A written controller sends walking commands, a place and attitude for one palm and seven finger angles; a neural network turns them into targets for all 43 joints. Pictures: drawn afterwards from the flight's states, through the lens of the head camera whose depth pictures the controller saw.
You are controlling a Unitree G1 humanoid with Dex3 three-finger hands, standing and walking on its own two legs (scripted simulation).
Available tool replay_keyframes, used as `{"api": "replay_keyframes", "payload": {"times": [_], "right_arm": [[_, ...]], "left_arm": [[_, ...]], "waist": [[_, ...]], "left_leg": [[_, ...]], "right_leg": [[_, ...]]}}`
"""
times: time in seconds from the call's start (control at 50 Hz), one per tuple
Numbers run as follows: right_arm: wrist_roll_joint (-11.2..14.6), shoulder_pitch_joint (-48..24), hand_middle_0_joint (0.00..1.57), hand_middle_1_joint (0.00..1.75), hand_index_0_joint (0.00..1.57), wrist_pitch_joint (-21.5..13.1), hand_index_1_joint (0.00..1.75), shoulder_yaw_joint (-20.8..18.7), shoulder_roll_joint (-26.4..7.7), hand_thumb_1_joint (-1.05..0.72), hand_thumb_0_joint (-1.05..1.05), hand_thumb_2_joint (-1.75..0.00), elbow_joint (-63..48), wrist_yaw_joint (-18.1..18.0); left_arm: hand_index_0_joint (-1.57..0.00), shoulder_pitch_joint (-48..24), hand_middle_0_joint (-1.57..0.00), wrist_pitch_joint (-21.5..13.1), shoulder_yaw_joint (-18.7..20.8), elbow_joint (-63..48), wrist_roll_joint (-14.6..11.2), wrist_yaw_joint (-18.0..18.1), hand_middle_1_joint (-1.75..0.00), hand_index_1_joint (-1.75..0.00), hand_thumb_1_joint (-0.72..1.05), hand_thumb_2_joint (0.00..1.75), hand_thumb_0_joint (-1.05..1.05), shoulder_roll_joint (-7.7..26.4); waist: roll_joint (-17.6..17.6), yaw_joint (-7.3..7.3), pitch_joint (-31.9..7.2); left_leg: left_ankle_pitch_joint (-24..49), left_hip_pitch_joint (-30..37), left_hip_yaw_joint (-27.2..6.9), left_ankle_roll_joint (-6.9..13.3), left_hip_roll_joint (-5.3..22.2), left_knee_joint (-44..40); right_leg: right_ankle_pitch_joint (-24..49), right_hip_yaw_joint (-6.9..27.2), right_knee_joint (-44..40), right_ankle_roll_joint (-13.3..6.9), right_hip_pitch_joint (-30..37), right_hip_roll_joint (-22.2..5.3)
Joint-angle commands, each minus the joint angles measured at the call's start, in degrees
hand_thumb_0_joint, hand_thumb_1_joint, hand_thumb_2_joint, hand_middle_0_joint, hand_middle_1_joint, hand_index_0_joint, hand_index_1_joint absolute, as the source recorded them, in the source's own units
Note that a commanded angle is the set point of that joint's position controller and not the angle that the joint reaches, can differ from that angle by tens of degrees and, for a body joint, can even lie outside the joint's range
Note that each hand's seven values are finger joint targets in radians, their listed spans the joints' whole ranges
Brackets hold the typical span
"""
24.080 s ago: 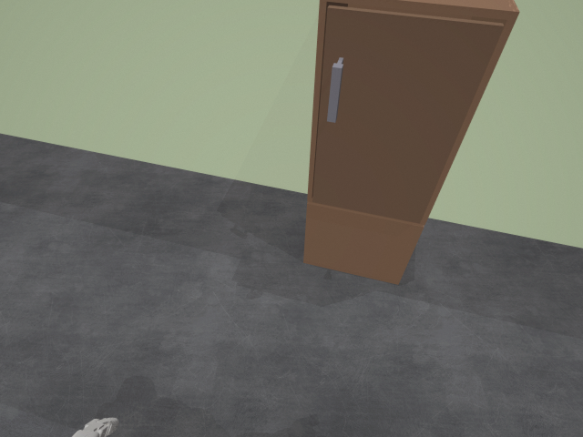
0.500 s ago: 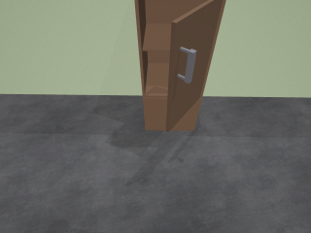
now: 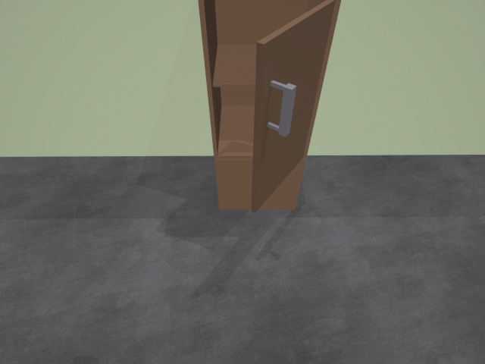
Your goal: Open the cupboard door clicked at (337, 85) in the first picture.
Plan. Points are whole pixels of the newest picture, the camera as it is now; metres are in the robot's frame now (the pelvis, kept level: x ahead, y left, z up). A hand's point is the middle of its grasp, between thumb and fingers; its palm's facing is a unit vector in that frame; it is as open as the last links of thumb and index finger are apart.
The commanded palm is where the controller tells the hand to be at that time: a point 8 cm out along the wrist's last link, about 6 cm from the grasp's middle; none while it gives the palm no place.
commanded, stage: let the arm hang, fingers relaxed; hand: left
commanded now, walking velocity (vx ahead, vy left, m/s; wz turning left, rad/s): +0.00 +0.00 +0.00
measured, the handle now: (279, 108) +0.69 -0.06 +0.05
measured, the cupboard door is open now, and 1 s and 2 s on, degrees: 53 53 53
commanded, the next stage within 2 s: look to check the result in 0.04 s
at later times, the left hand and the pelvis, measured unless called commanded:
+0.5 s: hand out of the picture +0.01 +0.16 -0.17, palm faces +0.06 -0.98 -0.20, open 7.4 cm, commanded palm none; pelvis +0.02 -0.01 +0.00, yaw +0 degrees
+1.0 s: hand out of the picture +0.04 +0.17 -0.18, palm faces +0.01 -0.98 -0.21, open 7.4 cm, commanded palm none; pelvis +0.03 -0.01 +0.00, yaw -4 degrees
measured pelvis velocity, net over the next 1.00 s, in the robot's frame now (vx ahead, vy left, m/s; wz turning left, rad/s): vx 0.03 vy -0.01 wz -0.07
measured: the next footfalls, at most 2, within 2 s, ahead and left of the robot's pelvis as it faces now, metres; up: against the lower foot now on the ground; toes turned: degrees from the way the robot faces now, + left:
left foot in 1.76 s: +0.13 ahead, +0.08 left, +0.00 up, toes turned -30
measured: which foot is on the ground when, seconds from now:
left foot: down 0.00-1.00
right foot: down 0.00-1.00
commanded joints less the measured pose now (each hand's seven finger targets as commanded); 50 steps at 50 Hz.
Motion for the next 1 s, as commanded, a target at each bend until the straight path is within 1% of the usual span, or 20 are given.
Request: {"api": "replay_keyframes", "payload": {"times": [0.0, 0.06, 0.08, 0.22, 0.28, 0.36, 0.42, 0.5, 0.56, 0.6, 0.62, 0.7, 0.74, 0.78, 0.82, 0.84, 0.9, 0.92, 0.94, 0.98], "right_arm": [[0.3, 3.3, 0.20, 0.30, 0.20, -0.7, 0.30, -0.5, -4.5, -0.90, 0.00, -0.90, -1.4, -0.3], [0.3, 2.9, 0.20, 0.30, 0.20, -0.8, 0.30, -0.5, -4.6, -0.90, 0.00, -0.90, -1.3, -0.3], [0.3, 2.8, 0.20, 0.30, 0.20, -0.7, 0.30, -0.6, -4.6, -0.90, 0.00, -0.90, -1.4, -0.3], [0.4, 1.8, 0.20, 0.30, 0.20, -0.8, 0.30, -0.5, -5.1, -0.90, 0.00, -0.90, -1.1, -0.4], [0.4, 1.5, 0.20, 0.30, 0.20, -0.8, 0.30, -0.5, -5.4, -0.90, 0.00, -0.90, -0.9, -0.4], [0.4, 1.0, 0.20, 0.30, 0.20, -0.9, 0.30, -0.4, -5.8, -0.90, 0.00, -0.90, -0.8, -0.4], [0.5, 0.4, 0.20, 0.30, 0.20, -1.0, 0.30, -0.4, -5.9, -0.90, 0.00, -0.90, -0.6, -0.5], [0.6, -0.1, 0.20, 0.30, 0.20, -1.1, 0.30, -0.4, -6.4, -0.90, 0.00, -0.90, -0.7, -0.6], [0.5, -0.4, 0.20, 0.30, 0.20, -1.2, 0.30, -0.2, -6.6, -0.90, 0.00, -0.90, -0.5, -0.6], [0.6, -0.6, 0.20, 0.30, 0.20, -1.2, 0.30, -0.3, -6.8, -0.90, 0.00, -0.90, -0.6, -0.6], [0.5, -0.5, 0.20, 0.30, 0.20, -1.2, 0.30, -0.2, -6.6, -0.90, 0.00, -0.90, -0.5, -0.6], [0.6, -0.8, 0.20, 0.30, 0.20, -1.2, 0.30, -0.2, -7.2, -0.90, 0.00, -0.90, -0.5, -0.6], [0.5, -0.8, 0.20, 0.30, 0.20, -1.2, 0.30, -0.1, -6.9, -0.90, 0.00, -0.90, -0.4, -0.6], [0.4, -0.5, 0.20, 0.30, 0.20, -0.9, 0.30, -0.4, -6.7, -0.90, 0.00, -0.90, -0.3, -0.8], [0.4, -0.7, 0.20, 0.30, 0.20, -0.3, 0.30, -1.0, -7.2, -0.90, 0.00, -0.90, -0.7, -1.1], [0.4, -0.6, 0.20, 0.30, 0.20, -0.1, 0.30, -1.3, -7.6, -0.90, 0.00, -0.90, -1.2, -1.2], [0.4, -1.3, 0.20, 0.30, 0.20, 0.4, 0.30, -2.3, -8.5, -0.90, 0.00, -0.90, -2.9, -1.3], [0.4, -1.5, 0.20, 0.30, 0.20, 0.4, 0.30, -2.5, -8.5, -0.90, 0.00, -0.90, -3.6, -1.4], [0.4, -1.7, 0.20, 0.30, 0.20, 0.4, 0.30, -2.7, -8.6, -0.90, 0.00, -0.90, -4.1, -1.5], [0.3, -1.9, 0.20, 0.30, 0.20, 0.3, 0.30, -3.1, -9.2, -0.90, 0.00, -0.90, -5.2, -1.5]], "left_arm": [[-0.20, 5.0, -0.20, -0.9, 1.4, -1.1, -0.2, 0.2, -0.30, -0.30, 0.90, 0.90, 0.00, 6.9], [-0.20, 4.6, -0.20, -1.0, 1.3, -0.9, -0.2, 0.2, -0.30, -0.30, 0.90, 0.90, 0.00, 6.8], [-0.20, 4.4, -0.20, -1.1, 1.3, -0.9, -0.2, 0.2, -0.30, -0.30, 0.90, 0.90, 0.00, 6.7], [-0.20, 4.2, -0.20, -1.3, 1.2, -0.8, -0.2, 0.2, -0.30, -0.30, 0.90, 0.90, 0.00, 7.0], [-0.20, 3.9, -0.20, -1.3, 1.2, -0.7, -0.3, 0.2, -0.30, -0.30, 0.90, 0.90, 0.00, 7.1], [-0.20, 4.0, -0.20, -1.4, 1.1, -0.7, -0.3, 0.2, -0.30, -0.30, 0.90, 0.90, 0.00, 7.3], [-0.20, 4.1, -0.20, -1.4, 1.1, -0.5, -0.3, 0.2, -0.30, -0.30, 0.90, 0.90, 0.00, 7.4], [-0.20, 3.9, -0.20, -1.5, 1.1, -0.5, -0.3, 0.3, -0.30, -0.30, 0.90, 0.90, 0.00, 7.8], [-0.20, 3.6, -0.20, -1.5, 1.0, -0.4, -0.3, 0.2, -0.30, -0.30, 0.90, 0.90, 0.00, 7.7], [-0.20, 3.7, -0.20, -1.5, 1.1, -0.4, -0.3, 0.2, -0.30, -0.30, 0.90, 0.90, 0.00, 8.0], [-0.20, 3.4, -0.20, -1.5, 1.0, -0.4, -0.3, 0.2, -0.30, -0.30, 0.90, 0.90, 0.00, 8.0], [-0.20, 3.5, -0.20, -1.6, 1.1, -0.4, -0.3, 0.2, -0.30, -0.30, 0.90, 0.90, 0.00, 8.2], [-0.20, 3.2, -0.20, -1.6, 1.0, -0.4, -0.3, 0.1, -0.30, -0.30, 0.90, 0.90, 0.00, 8.3], [-0.20, 3.1, -0.20, -1.2, 1.2, -0.7, -0.3, 0.1, -0.30, -0.30, 0.90, 0.90, 0.00, 8.1], [-0.20, 2.4, -0.20, -0.5, 2.1, -1.4, -0.2, 0.1, -0.30, -0.30, 0.90, 0.90, 0.00, 9.1], [-0.20, 2.0, -0.20, -0.3, 2.5, -1.9, -0.1, 0.0, -0.30, -0.30, 0.90, 0.90, 0.00, 9.6], [-0.20, 1.0, -0.20, 0.4, 3.7, -3.6, 0.2, -0.4, -0.30, -0.30, 0.90, 0.90, 0.00, 11.1], [-0.20, 0.4, -0.20, 0.7, 4.1, -4.3, 0.3, -0.5, -0.30, -0.30, 0.90, 0.90, 0.00, 11.4], [-0.20, 0.1, -0.20, 0.9, 4.4, -4.9, 0.3, -0.6, -0.30, -0.30, 0.90, 0.90, 0.00, 11.6], [-0.20, -0.7, -0.20, 1.2, 4.7, -6.1, 0.3, -0.9, -0.30, -0.30, 0.90, 0.90, 0.00, 11.7]], "waist": [[0.9, 0.56, 3.6], [0.8, 0.38, 3.1], [0.1, 0.17, 2.9], [-1.2, 0.29, 2.2], [-0.7, 0.13, 3.0], [-1.4, 0.23, 2.1], [-0.2, 0.40, 1.7], [-0.6, 0.53, 1.4], [-0.5, 0.41, 2.2], [-0.2, 0.58, 2.0], [-0.8, 0.40, 2.0], [-1.2, 0.66, 1.7], [-0.6, 0.46, 2.0], [-0.8, 0.34, 2.2], [-1.4, 0.31, 3.2], [-1.4, 0.14, 2.6], [-3.9, 0.18, 1.6], [-3.7, 0.08, 2.1], [-3.4, -0.02, 1.4], [-1.8, -0.01, 1.1]], "left_leg": [[-3.2, -1.3, -5.0, 1.1, 3.9, -5.8], [-2.3, -0.4, -4.7, 0.9, 3.9, -5.5], [-2.0, 0.3, -4.6, 0.9, 4.0, -5.4], [2.0, 1.7, -4.4, 0.9, 4.3, -4.7], [2.0, 1.8, -4.2, 0.8, 4.3, -5.0], [3.6, 2.4, -4.3, 0.8, 4.5, -4.8], [4.8, 2.8, -4.4, 0.9, 4.6, -4.7], [6.3, 3.5, -4.6, 1.0, 4.8, -5.0], [6.0, 3.4, -4.5, 0.8, 4.7, -5.4], [5.9, 3.7, -4.5, 0.9, 4.8, -5.4], [6.2, 3.5, -4.4, 0.8, 4.8, -5.5], [6.4, 3.9, -4.4, 0.8, 4.8, -5.5], [6.3, 3.8, -4.4, 0.8, 4.7, -5.8], [5.7, 4.4, -3.2, 0.5, 5.2, -4.5], [4.1, 3.5, -1.8, 0.3, 5.5, -2.5], [3.2, 3.2, -1.1, 0.1, 5.6, -1.5], [0.6, 2.0, 1.2, -0.2, 5.8, 1.5], [-0.2, 1.6, 1.7, -0.3, 5.8, 2.1], [-0.6, 2.0, 1.8, -0.4, 5.9, 2.5], [-0.1, 2.9, 1.3, 0.1, 7.2, 1.7]], "right_leg": [[-3.6, 5.3, -8.2, -1.7, -3.0, -4.9], [-2.9, 5.6, -8.6, -1.7, -2.7, -5.3], [-2.7, 5.5, -8.6, -1.7, -2.9, -5.2], [0.5, 5.1, -8.8, -1.6, -1.6, -5.4], [0.4, 5.3, -9.2, -1.5, -1.6, -5.4], [2.0, 5.2, -9.2, -1.4, -0.5, -5.4], [3.4, 4.9, -8.9, -1.4, 0.3, -5.5], [5.5, 4.8, -8.9, -1.3, 1.0, -5.4], [5.4, 5.0, -9.3, -1.2, 1.0, -5.4], [5.3, 5.0, -9.5, -1.2, 1.1, -5.4], [5.7, 4.9, -9.4, -1.2, 1.4, -5.4], [6.1, 4.8, -9.7, -1.2, 1.8, -5.4], [6.2, 5.0, -9.8, -1.2, 2.0, -5.5], [7.4, 6.2, -9.5, -1.4, 0.7, -5.4], [8.9, 7.0, -8.4, -1.9, -0.4, -5.8], [9.5, 8.0, -7.8, -2.2, -0.7, -6.0], [10.3, 10.3, -6.3, -3.2, -1.7, -6.6], [10.4, 10.9, -5.7, -3.5, -2.7, -6.8], [10.3, 11.6, -5.1, -3.7, -3.4, -6.6], [10.8, 11.5, -2.9, -3.3, -5.2, -5.3]]}}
